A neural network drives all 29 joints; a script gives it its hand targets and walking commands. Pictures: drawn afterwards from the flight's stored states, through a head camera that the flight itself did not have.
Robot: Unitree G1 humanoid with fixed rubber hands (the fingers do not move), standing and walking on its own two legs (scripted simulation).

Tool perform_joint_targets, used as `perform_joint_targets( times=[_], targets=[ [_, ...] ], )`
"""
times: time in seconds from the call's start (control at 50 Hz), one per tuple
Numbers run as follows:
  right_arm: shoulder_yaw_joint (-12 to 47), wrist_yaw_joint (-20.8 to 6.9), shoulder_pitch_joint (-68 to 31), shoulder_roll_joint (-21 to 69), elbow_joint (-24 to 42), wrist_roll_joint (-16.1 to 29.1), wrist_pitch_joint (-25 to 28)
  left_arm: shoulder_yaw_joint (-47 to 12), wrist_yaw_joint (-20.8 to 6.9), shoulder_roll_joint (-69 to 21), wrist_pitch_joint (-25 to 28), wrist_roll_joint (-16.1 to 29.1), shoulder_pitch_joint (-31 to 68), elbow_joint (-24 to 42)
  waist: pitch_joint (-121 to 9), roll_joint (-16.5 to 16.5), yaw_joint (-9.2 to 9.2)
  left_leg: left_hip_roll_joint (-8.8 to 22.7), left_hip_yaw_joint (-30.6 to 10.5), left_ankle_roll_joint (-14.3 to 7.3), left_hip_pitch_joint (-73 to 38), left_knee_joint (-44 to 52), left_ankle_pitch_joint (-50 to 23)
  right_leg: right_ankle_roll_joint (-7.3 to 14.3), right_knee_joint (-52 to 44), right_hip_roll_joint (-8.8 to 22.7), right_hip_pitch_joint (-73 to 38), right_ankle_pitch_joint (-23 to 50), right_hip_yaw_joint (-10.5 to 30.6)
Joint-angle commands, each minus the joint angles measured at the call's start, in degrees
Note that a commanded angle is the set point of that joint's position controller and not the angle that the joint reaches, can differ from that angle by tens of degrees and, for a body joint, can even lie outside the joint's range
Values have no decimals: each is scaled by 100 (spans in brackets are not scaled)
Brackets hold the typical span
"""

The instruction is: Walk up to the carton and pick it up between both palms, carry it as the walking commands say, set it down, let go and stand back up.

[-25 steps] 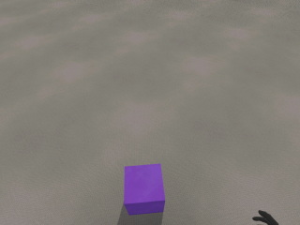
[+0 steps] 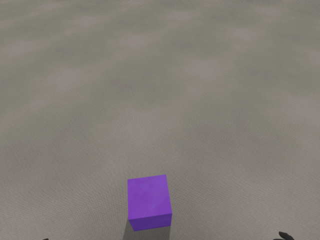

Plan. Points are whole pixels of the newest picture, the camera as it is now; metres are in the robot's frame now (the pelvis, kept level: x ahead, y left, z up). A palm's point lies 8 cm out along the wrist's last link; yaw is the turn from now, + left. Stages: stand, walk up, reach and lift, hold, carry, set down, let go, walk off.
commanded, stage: walk up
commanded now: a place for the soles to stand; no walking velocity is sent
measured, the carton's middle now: (149, 203) +0.43 +0.06 -0.65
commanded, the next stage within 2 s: reach and lift in 0.04 s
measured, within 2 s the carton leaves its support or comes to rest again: neither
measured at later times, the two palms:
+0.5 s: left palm out of the picture +0.18 +0.30 -0.12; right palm (254, 215) +0.22 -0.26 -0.13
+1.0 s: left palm (73, 202) +0.29 +0.28 -0.16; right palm (226, 186) +0.32 -0.22 -0.17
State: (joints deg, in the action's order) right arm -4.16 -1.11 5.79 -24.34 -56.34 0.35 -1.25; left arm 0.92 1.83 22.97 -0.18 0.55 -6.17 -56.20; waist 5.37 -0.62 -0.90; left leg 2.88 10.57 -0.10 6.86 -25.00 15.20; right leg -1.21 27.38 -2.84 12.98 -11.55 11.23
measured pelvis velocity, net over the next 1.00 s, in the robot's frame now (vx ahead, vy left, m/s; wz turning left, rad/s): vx -0.05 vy -0.02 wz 0.18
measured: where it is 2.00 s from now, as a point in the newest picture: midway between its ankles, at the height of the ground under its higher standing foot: outside the picture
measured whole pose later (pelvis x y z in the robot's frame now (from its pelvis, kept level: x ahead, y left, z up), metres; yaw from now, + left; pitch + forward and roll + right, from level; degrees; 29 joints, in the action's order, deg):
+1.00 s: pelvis -0.05 -0.02 -0.07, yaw +10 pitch +24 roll +0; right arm -12.3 0.4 -27.8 -14.6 -37.0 2.2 -13.9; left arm 9.7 -1.9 18.5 -14.2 -1.8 34.4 -43.0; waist 3.4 -1.1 -3.3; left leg 0.0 -0.9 0.5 60.0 -55.9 19.6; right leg -1.2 54.6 0.7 60.5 -17.7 0.5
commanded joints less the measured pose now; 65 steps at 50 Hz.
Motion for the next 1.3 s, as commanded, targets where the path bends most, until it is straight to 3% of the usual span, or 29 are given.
perform_joint_targets(
  times=[0.0, 0.02, 0.04, 0.06, 0.08, 0.1, 0.16, 0.26, 0.3, 0.34, 0.36, 0.44, 0.48, 0.56, 0.62, 0.68, 0.72, 0.76, 0.84, 0.9, 0.92, 0.94, 1.0, 1.02, 1.04, 1.08, 1.16, 1.22, 1.28],
  targets=[
    [-198, 52, -126, -1059, 287, 25, 114, 257, 39, 1205, 33, 36, 131, 238, -676, -76, 42, 898, -970, -527, -297, 708, -318, 295, 138, 368, 27, 1072, 180],
    [-234, 56, -252, -1140, 317, 4, 100, 250, 33, 1148, 29, 31, 7, 246, -608, -267, 115, 985, -945, -597, -211, 763, -239, 268, 271, 339, 27, 1047, 49],
    [-527, -149, -1547, -475, 3615, -281, -144, 313, -351, 245, -283, -230, 969, 2437, 420, -549, 461, -24, -683, -150, 2272, 174, 981, -22, 415, -5, 159, -627, -1517],
    [-391, -279, -1286, -365, 2898, -328, -467, 453, -422, 339, -631, -493, 846, 2118, 291, -577, 14, 80, -604, -265, 2302, 437, 1332, -123, 440, -193, 50, -523, -1600],
    [-501, -332, -902, -582, 2925, -241, -690, 682, -437, 514, -844, -599, 537, 2170, 36, -616, 74, 87, -634, -365, 2139, 428, 1320, -124, 530, -179, -227, -458, -1754],
    [-747, -281, -568, -680, 3031, -324, -783, 771, -416, 717, -888, -613, 455, 2509, -127, -633, 25, -55, -566, -210, 1896, 308, 1145, -70, 427, -210, -134, -332, -1770],
    [-985, -191, -81, -684, 2888, -573, -1248, 1026, -502, 834, -1417, -676, 322, 2719, -297, 268, -205, -423, -907, -25, 714, -248, 577, -15, 140, 18, 611, -512, -1573],
    [-1347, -41, 36, -191, 2912, -558, -1172, 1038, -594, 748, -1468, -752, 657, 3046, -1342, 397, -438, -559, -945, 38, 593, -1026, -472, -16, 559, 61, 442, 925, -1323],
    [-1272, 1, -141, 96, 3026, -456, -1070, 983, -636, 626, -1280, -680, 993, 3093, -1556, 325, -429, -564, -1017, 12, 1098, -1287, -694, -63, 873, 76, 320, 1549, -1249],
    [-1234, 23, -86, 304, 2825, -371, -1053, 911, -659, 542, -1192, -606, 1117, 3006, -1606, 273, -423, -516, -1042, 6, 1474, -1365, -619, -95, 1114, 52, 368, 1763, -1249],
    [-1247, 17, -337, 403, 2934, -263, -983, 893, -652, 617, -1154, -636, 1365, 3060, -1627, 20, -439, -501, -1033, 56, 1734, -1564, -641, -102, 1240, 51, 721, 1780, -1229],
    [-1251, 89, -449, 388, 2941, -130, -881, 785, -575, 534, -999, -566, 1797, 3038, -2112, -51, -375, -516, -1101, 105, 2037, -1835, -1089, -126, 1557, 65, 852, 2282, -1201],
    [-1104, 114, -321, 399, 2909, -75, -832, 821, -510, 565, -1030, -602, 1451, 2777, -2576, -188, -326, -558, -1089, 113, 2003, -1952, -1474, -148, 1669, 68, 952, 2399, -1199],
    [-1047, 144, -1071, 355, 2950, -141, -909, 929, -457, 489, -1129, -610, 1903, 2440, -2033, -115, -213, -531, -1173, 54, 2530, -1959, -773, -191, 1707, 34, 1616, 1386, -1322],
    [-982, 135, -1464, 356, 2892, -9, -909, 1010, -399, 486, -1123, -630, 2528, 2551, -2495, -352, -124, -503, -1120, 116, 2539, -2089, -719, -175, 1875, 69, 2071, 994, -1361],
    [-1064, 162, -1857, 173, 3096, -11, -899, 1020, -344, 493, -1168, -506, 2950, 2512, -3030, -189, -287, -478, -1202, 166, 2600, -2251, -848, -143, 2063, 34, 2257, 1073, -1403],
    [-933, 123, -2046, 289, 2789, 50, -1012, 938, -301, 311, -1224, -446, 3255, 2427, -2966, -306, -170, -484, -1157, 187, 2788, -2249, -781, -80, 2081, 46, 2471, 892, -1392],
    [-956, 124, -2650, 272, 2907, 110, -1029, 907, -316, 302, -1243, -338, 3826, 2425, -3065, -161, -301, -464, -1162, 192, 3100, -2288, -522, -90, 2135, 32, 2705, 708, -1425],
    [-960, 128, -3593, 184, 2867, 208, -1151, 915, -334, 417, -1317, -244, 4738, 2302, -3332, -57, -319, -442, -1128, 155, 3515, -2367, 21, -85, 2166, 74, 2973, 117, -1445],
    [-984, 160, -3714, 187, 2517, 183, -1210, 1069, -329, 426, -1378, -289, 4749, 2010, -3711, -202, -216, -467, -1045, 208, 3386, -2368, -25, -76, 2200, 91, 2943, 107, -1454],
    [-962, 160, -3886, 193, 2564, 151, -1209, 1094, -335, 563, -1364, -301, 4800, 1841, -3687, 11, -248, -470, -1020, 175, 3623, -2371, -59, -143, 2225, 71, 3002, 201, -1503],
    [-950, 179, -4156, 299, 2566, 261, -1122, 1032, -357, 438, -1253, -237, 5215, 1909, -3801, -157, -291, -478, -1007, 164, 3837, -2411, -26, -144, 2212, 93, 3112, 164, -1454],
    [-1043, 225, -4664, 207, 2310, 170, -1057, 1093, -400, 484, -1159, -120, 5665, 1631, -4188, 41, -342, -519, -956, 188, 4166, -2517, 6, -183, 2323, 88, 3067, 168, -1497],
    [-979, 226, -4897, 264, 2310, 255, -1074, 1099, -417, 496, -1172, -150, 5755, 1549, -4332, -141, -192, -524, -963, 197, 4130, -2518, 5, -201, 2368, 77, 3159, 147, -1520],
    [-983, 251, -4820, 299, 2300, 196, -1029, 1172, -406, 586, -1125, -212, 5826, 1535, -4109, -24, -288, -515, -934, 163, 4260, -2459, -29, -239, 2231, 75, 3327, 92, -1474],
    [-1006, 272, -5157, 308, 2340, 295, -945, 1274, -399, 609, -1032, -193, 6040, 1561, -4632, -89, -195, -557, -902, 189, 4360, -2610, -236, -242, 2386, 65, 3147, 363, -1417],
    [-1230, 319, -5638, 298, 2045, 182, -830, 1212, -403, 402, -904, -102, 6662, 1558, -5043, -375, -298, -544, -860, 256, 4514, -2636, -261, -218, 2473, 61, 3469, 377, -1440],
    [-1331, 332, -6018, 329, 2089, 115, -680, 1302, -409, 396, -810, -60, 6888, 1426, -5479, -108, -314, -587, -898, 227, 4602, -2882, -689, -256, 2637, 26, 3597, 749, -1458],
    [-1338, 317, -6279, 460, 1878, 62, -579, 1393, -410, 323, -708, -118, 7063, 1186, -5718, -132, -261, -619, -919, 217, 4887, -2972, -1078, -247, 2754, 38, 3685, 1169, -1397]
  ],
)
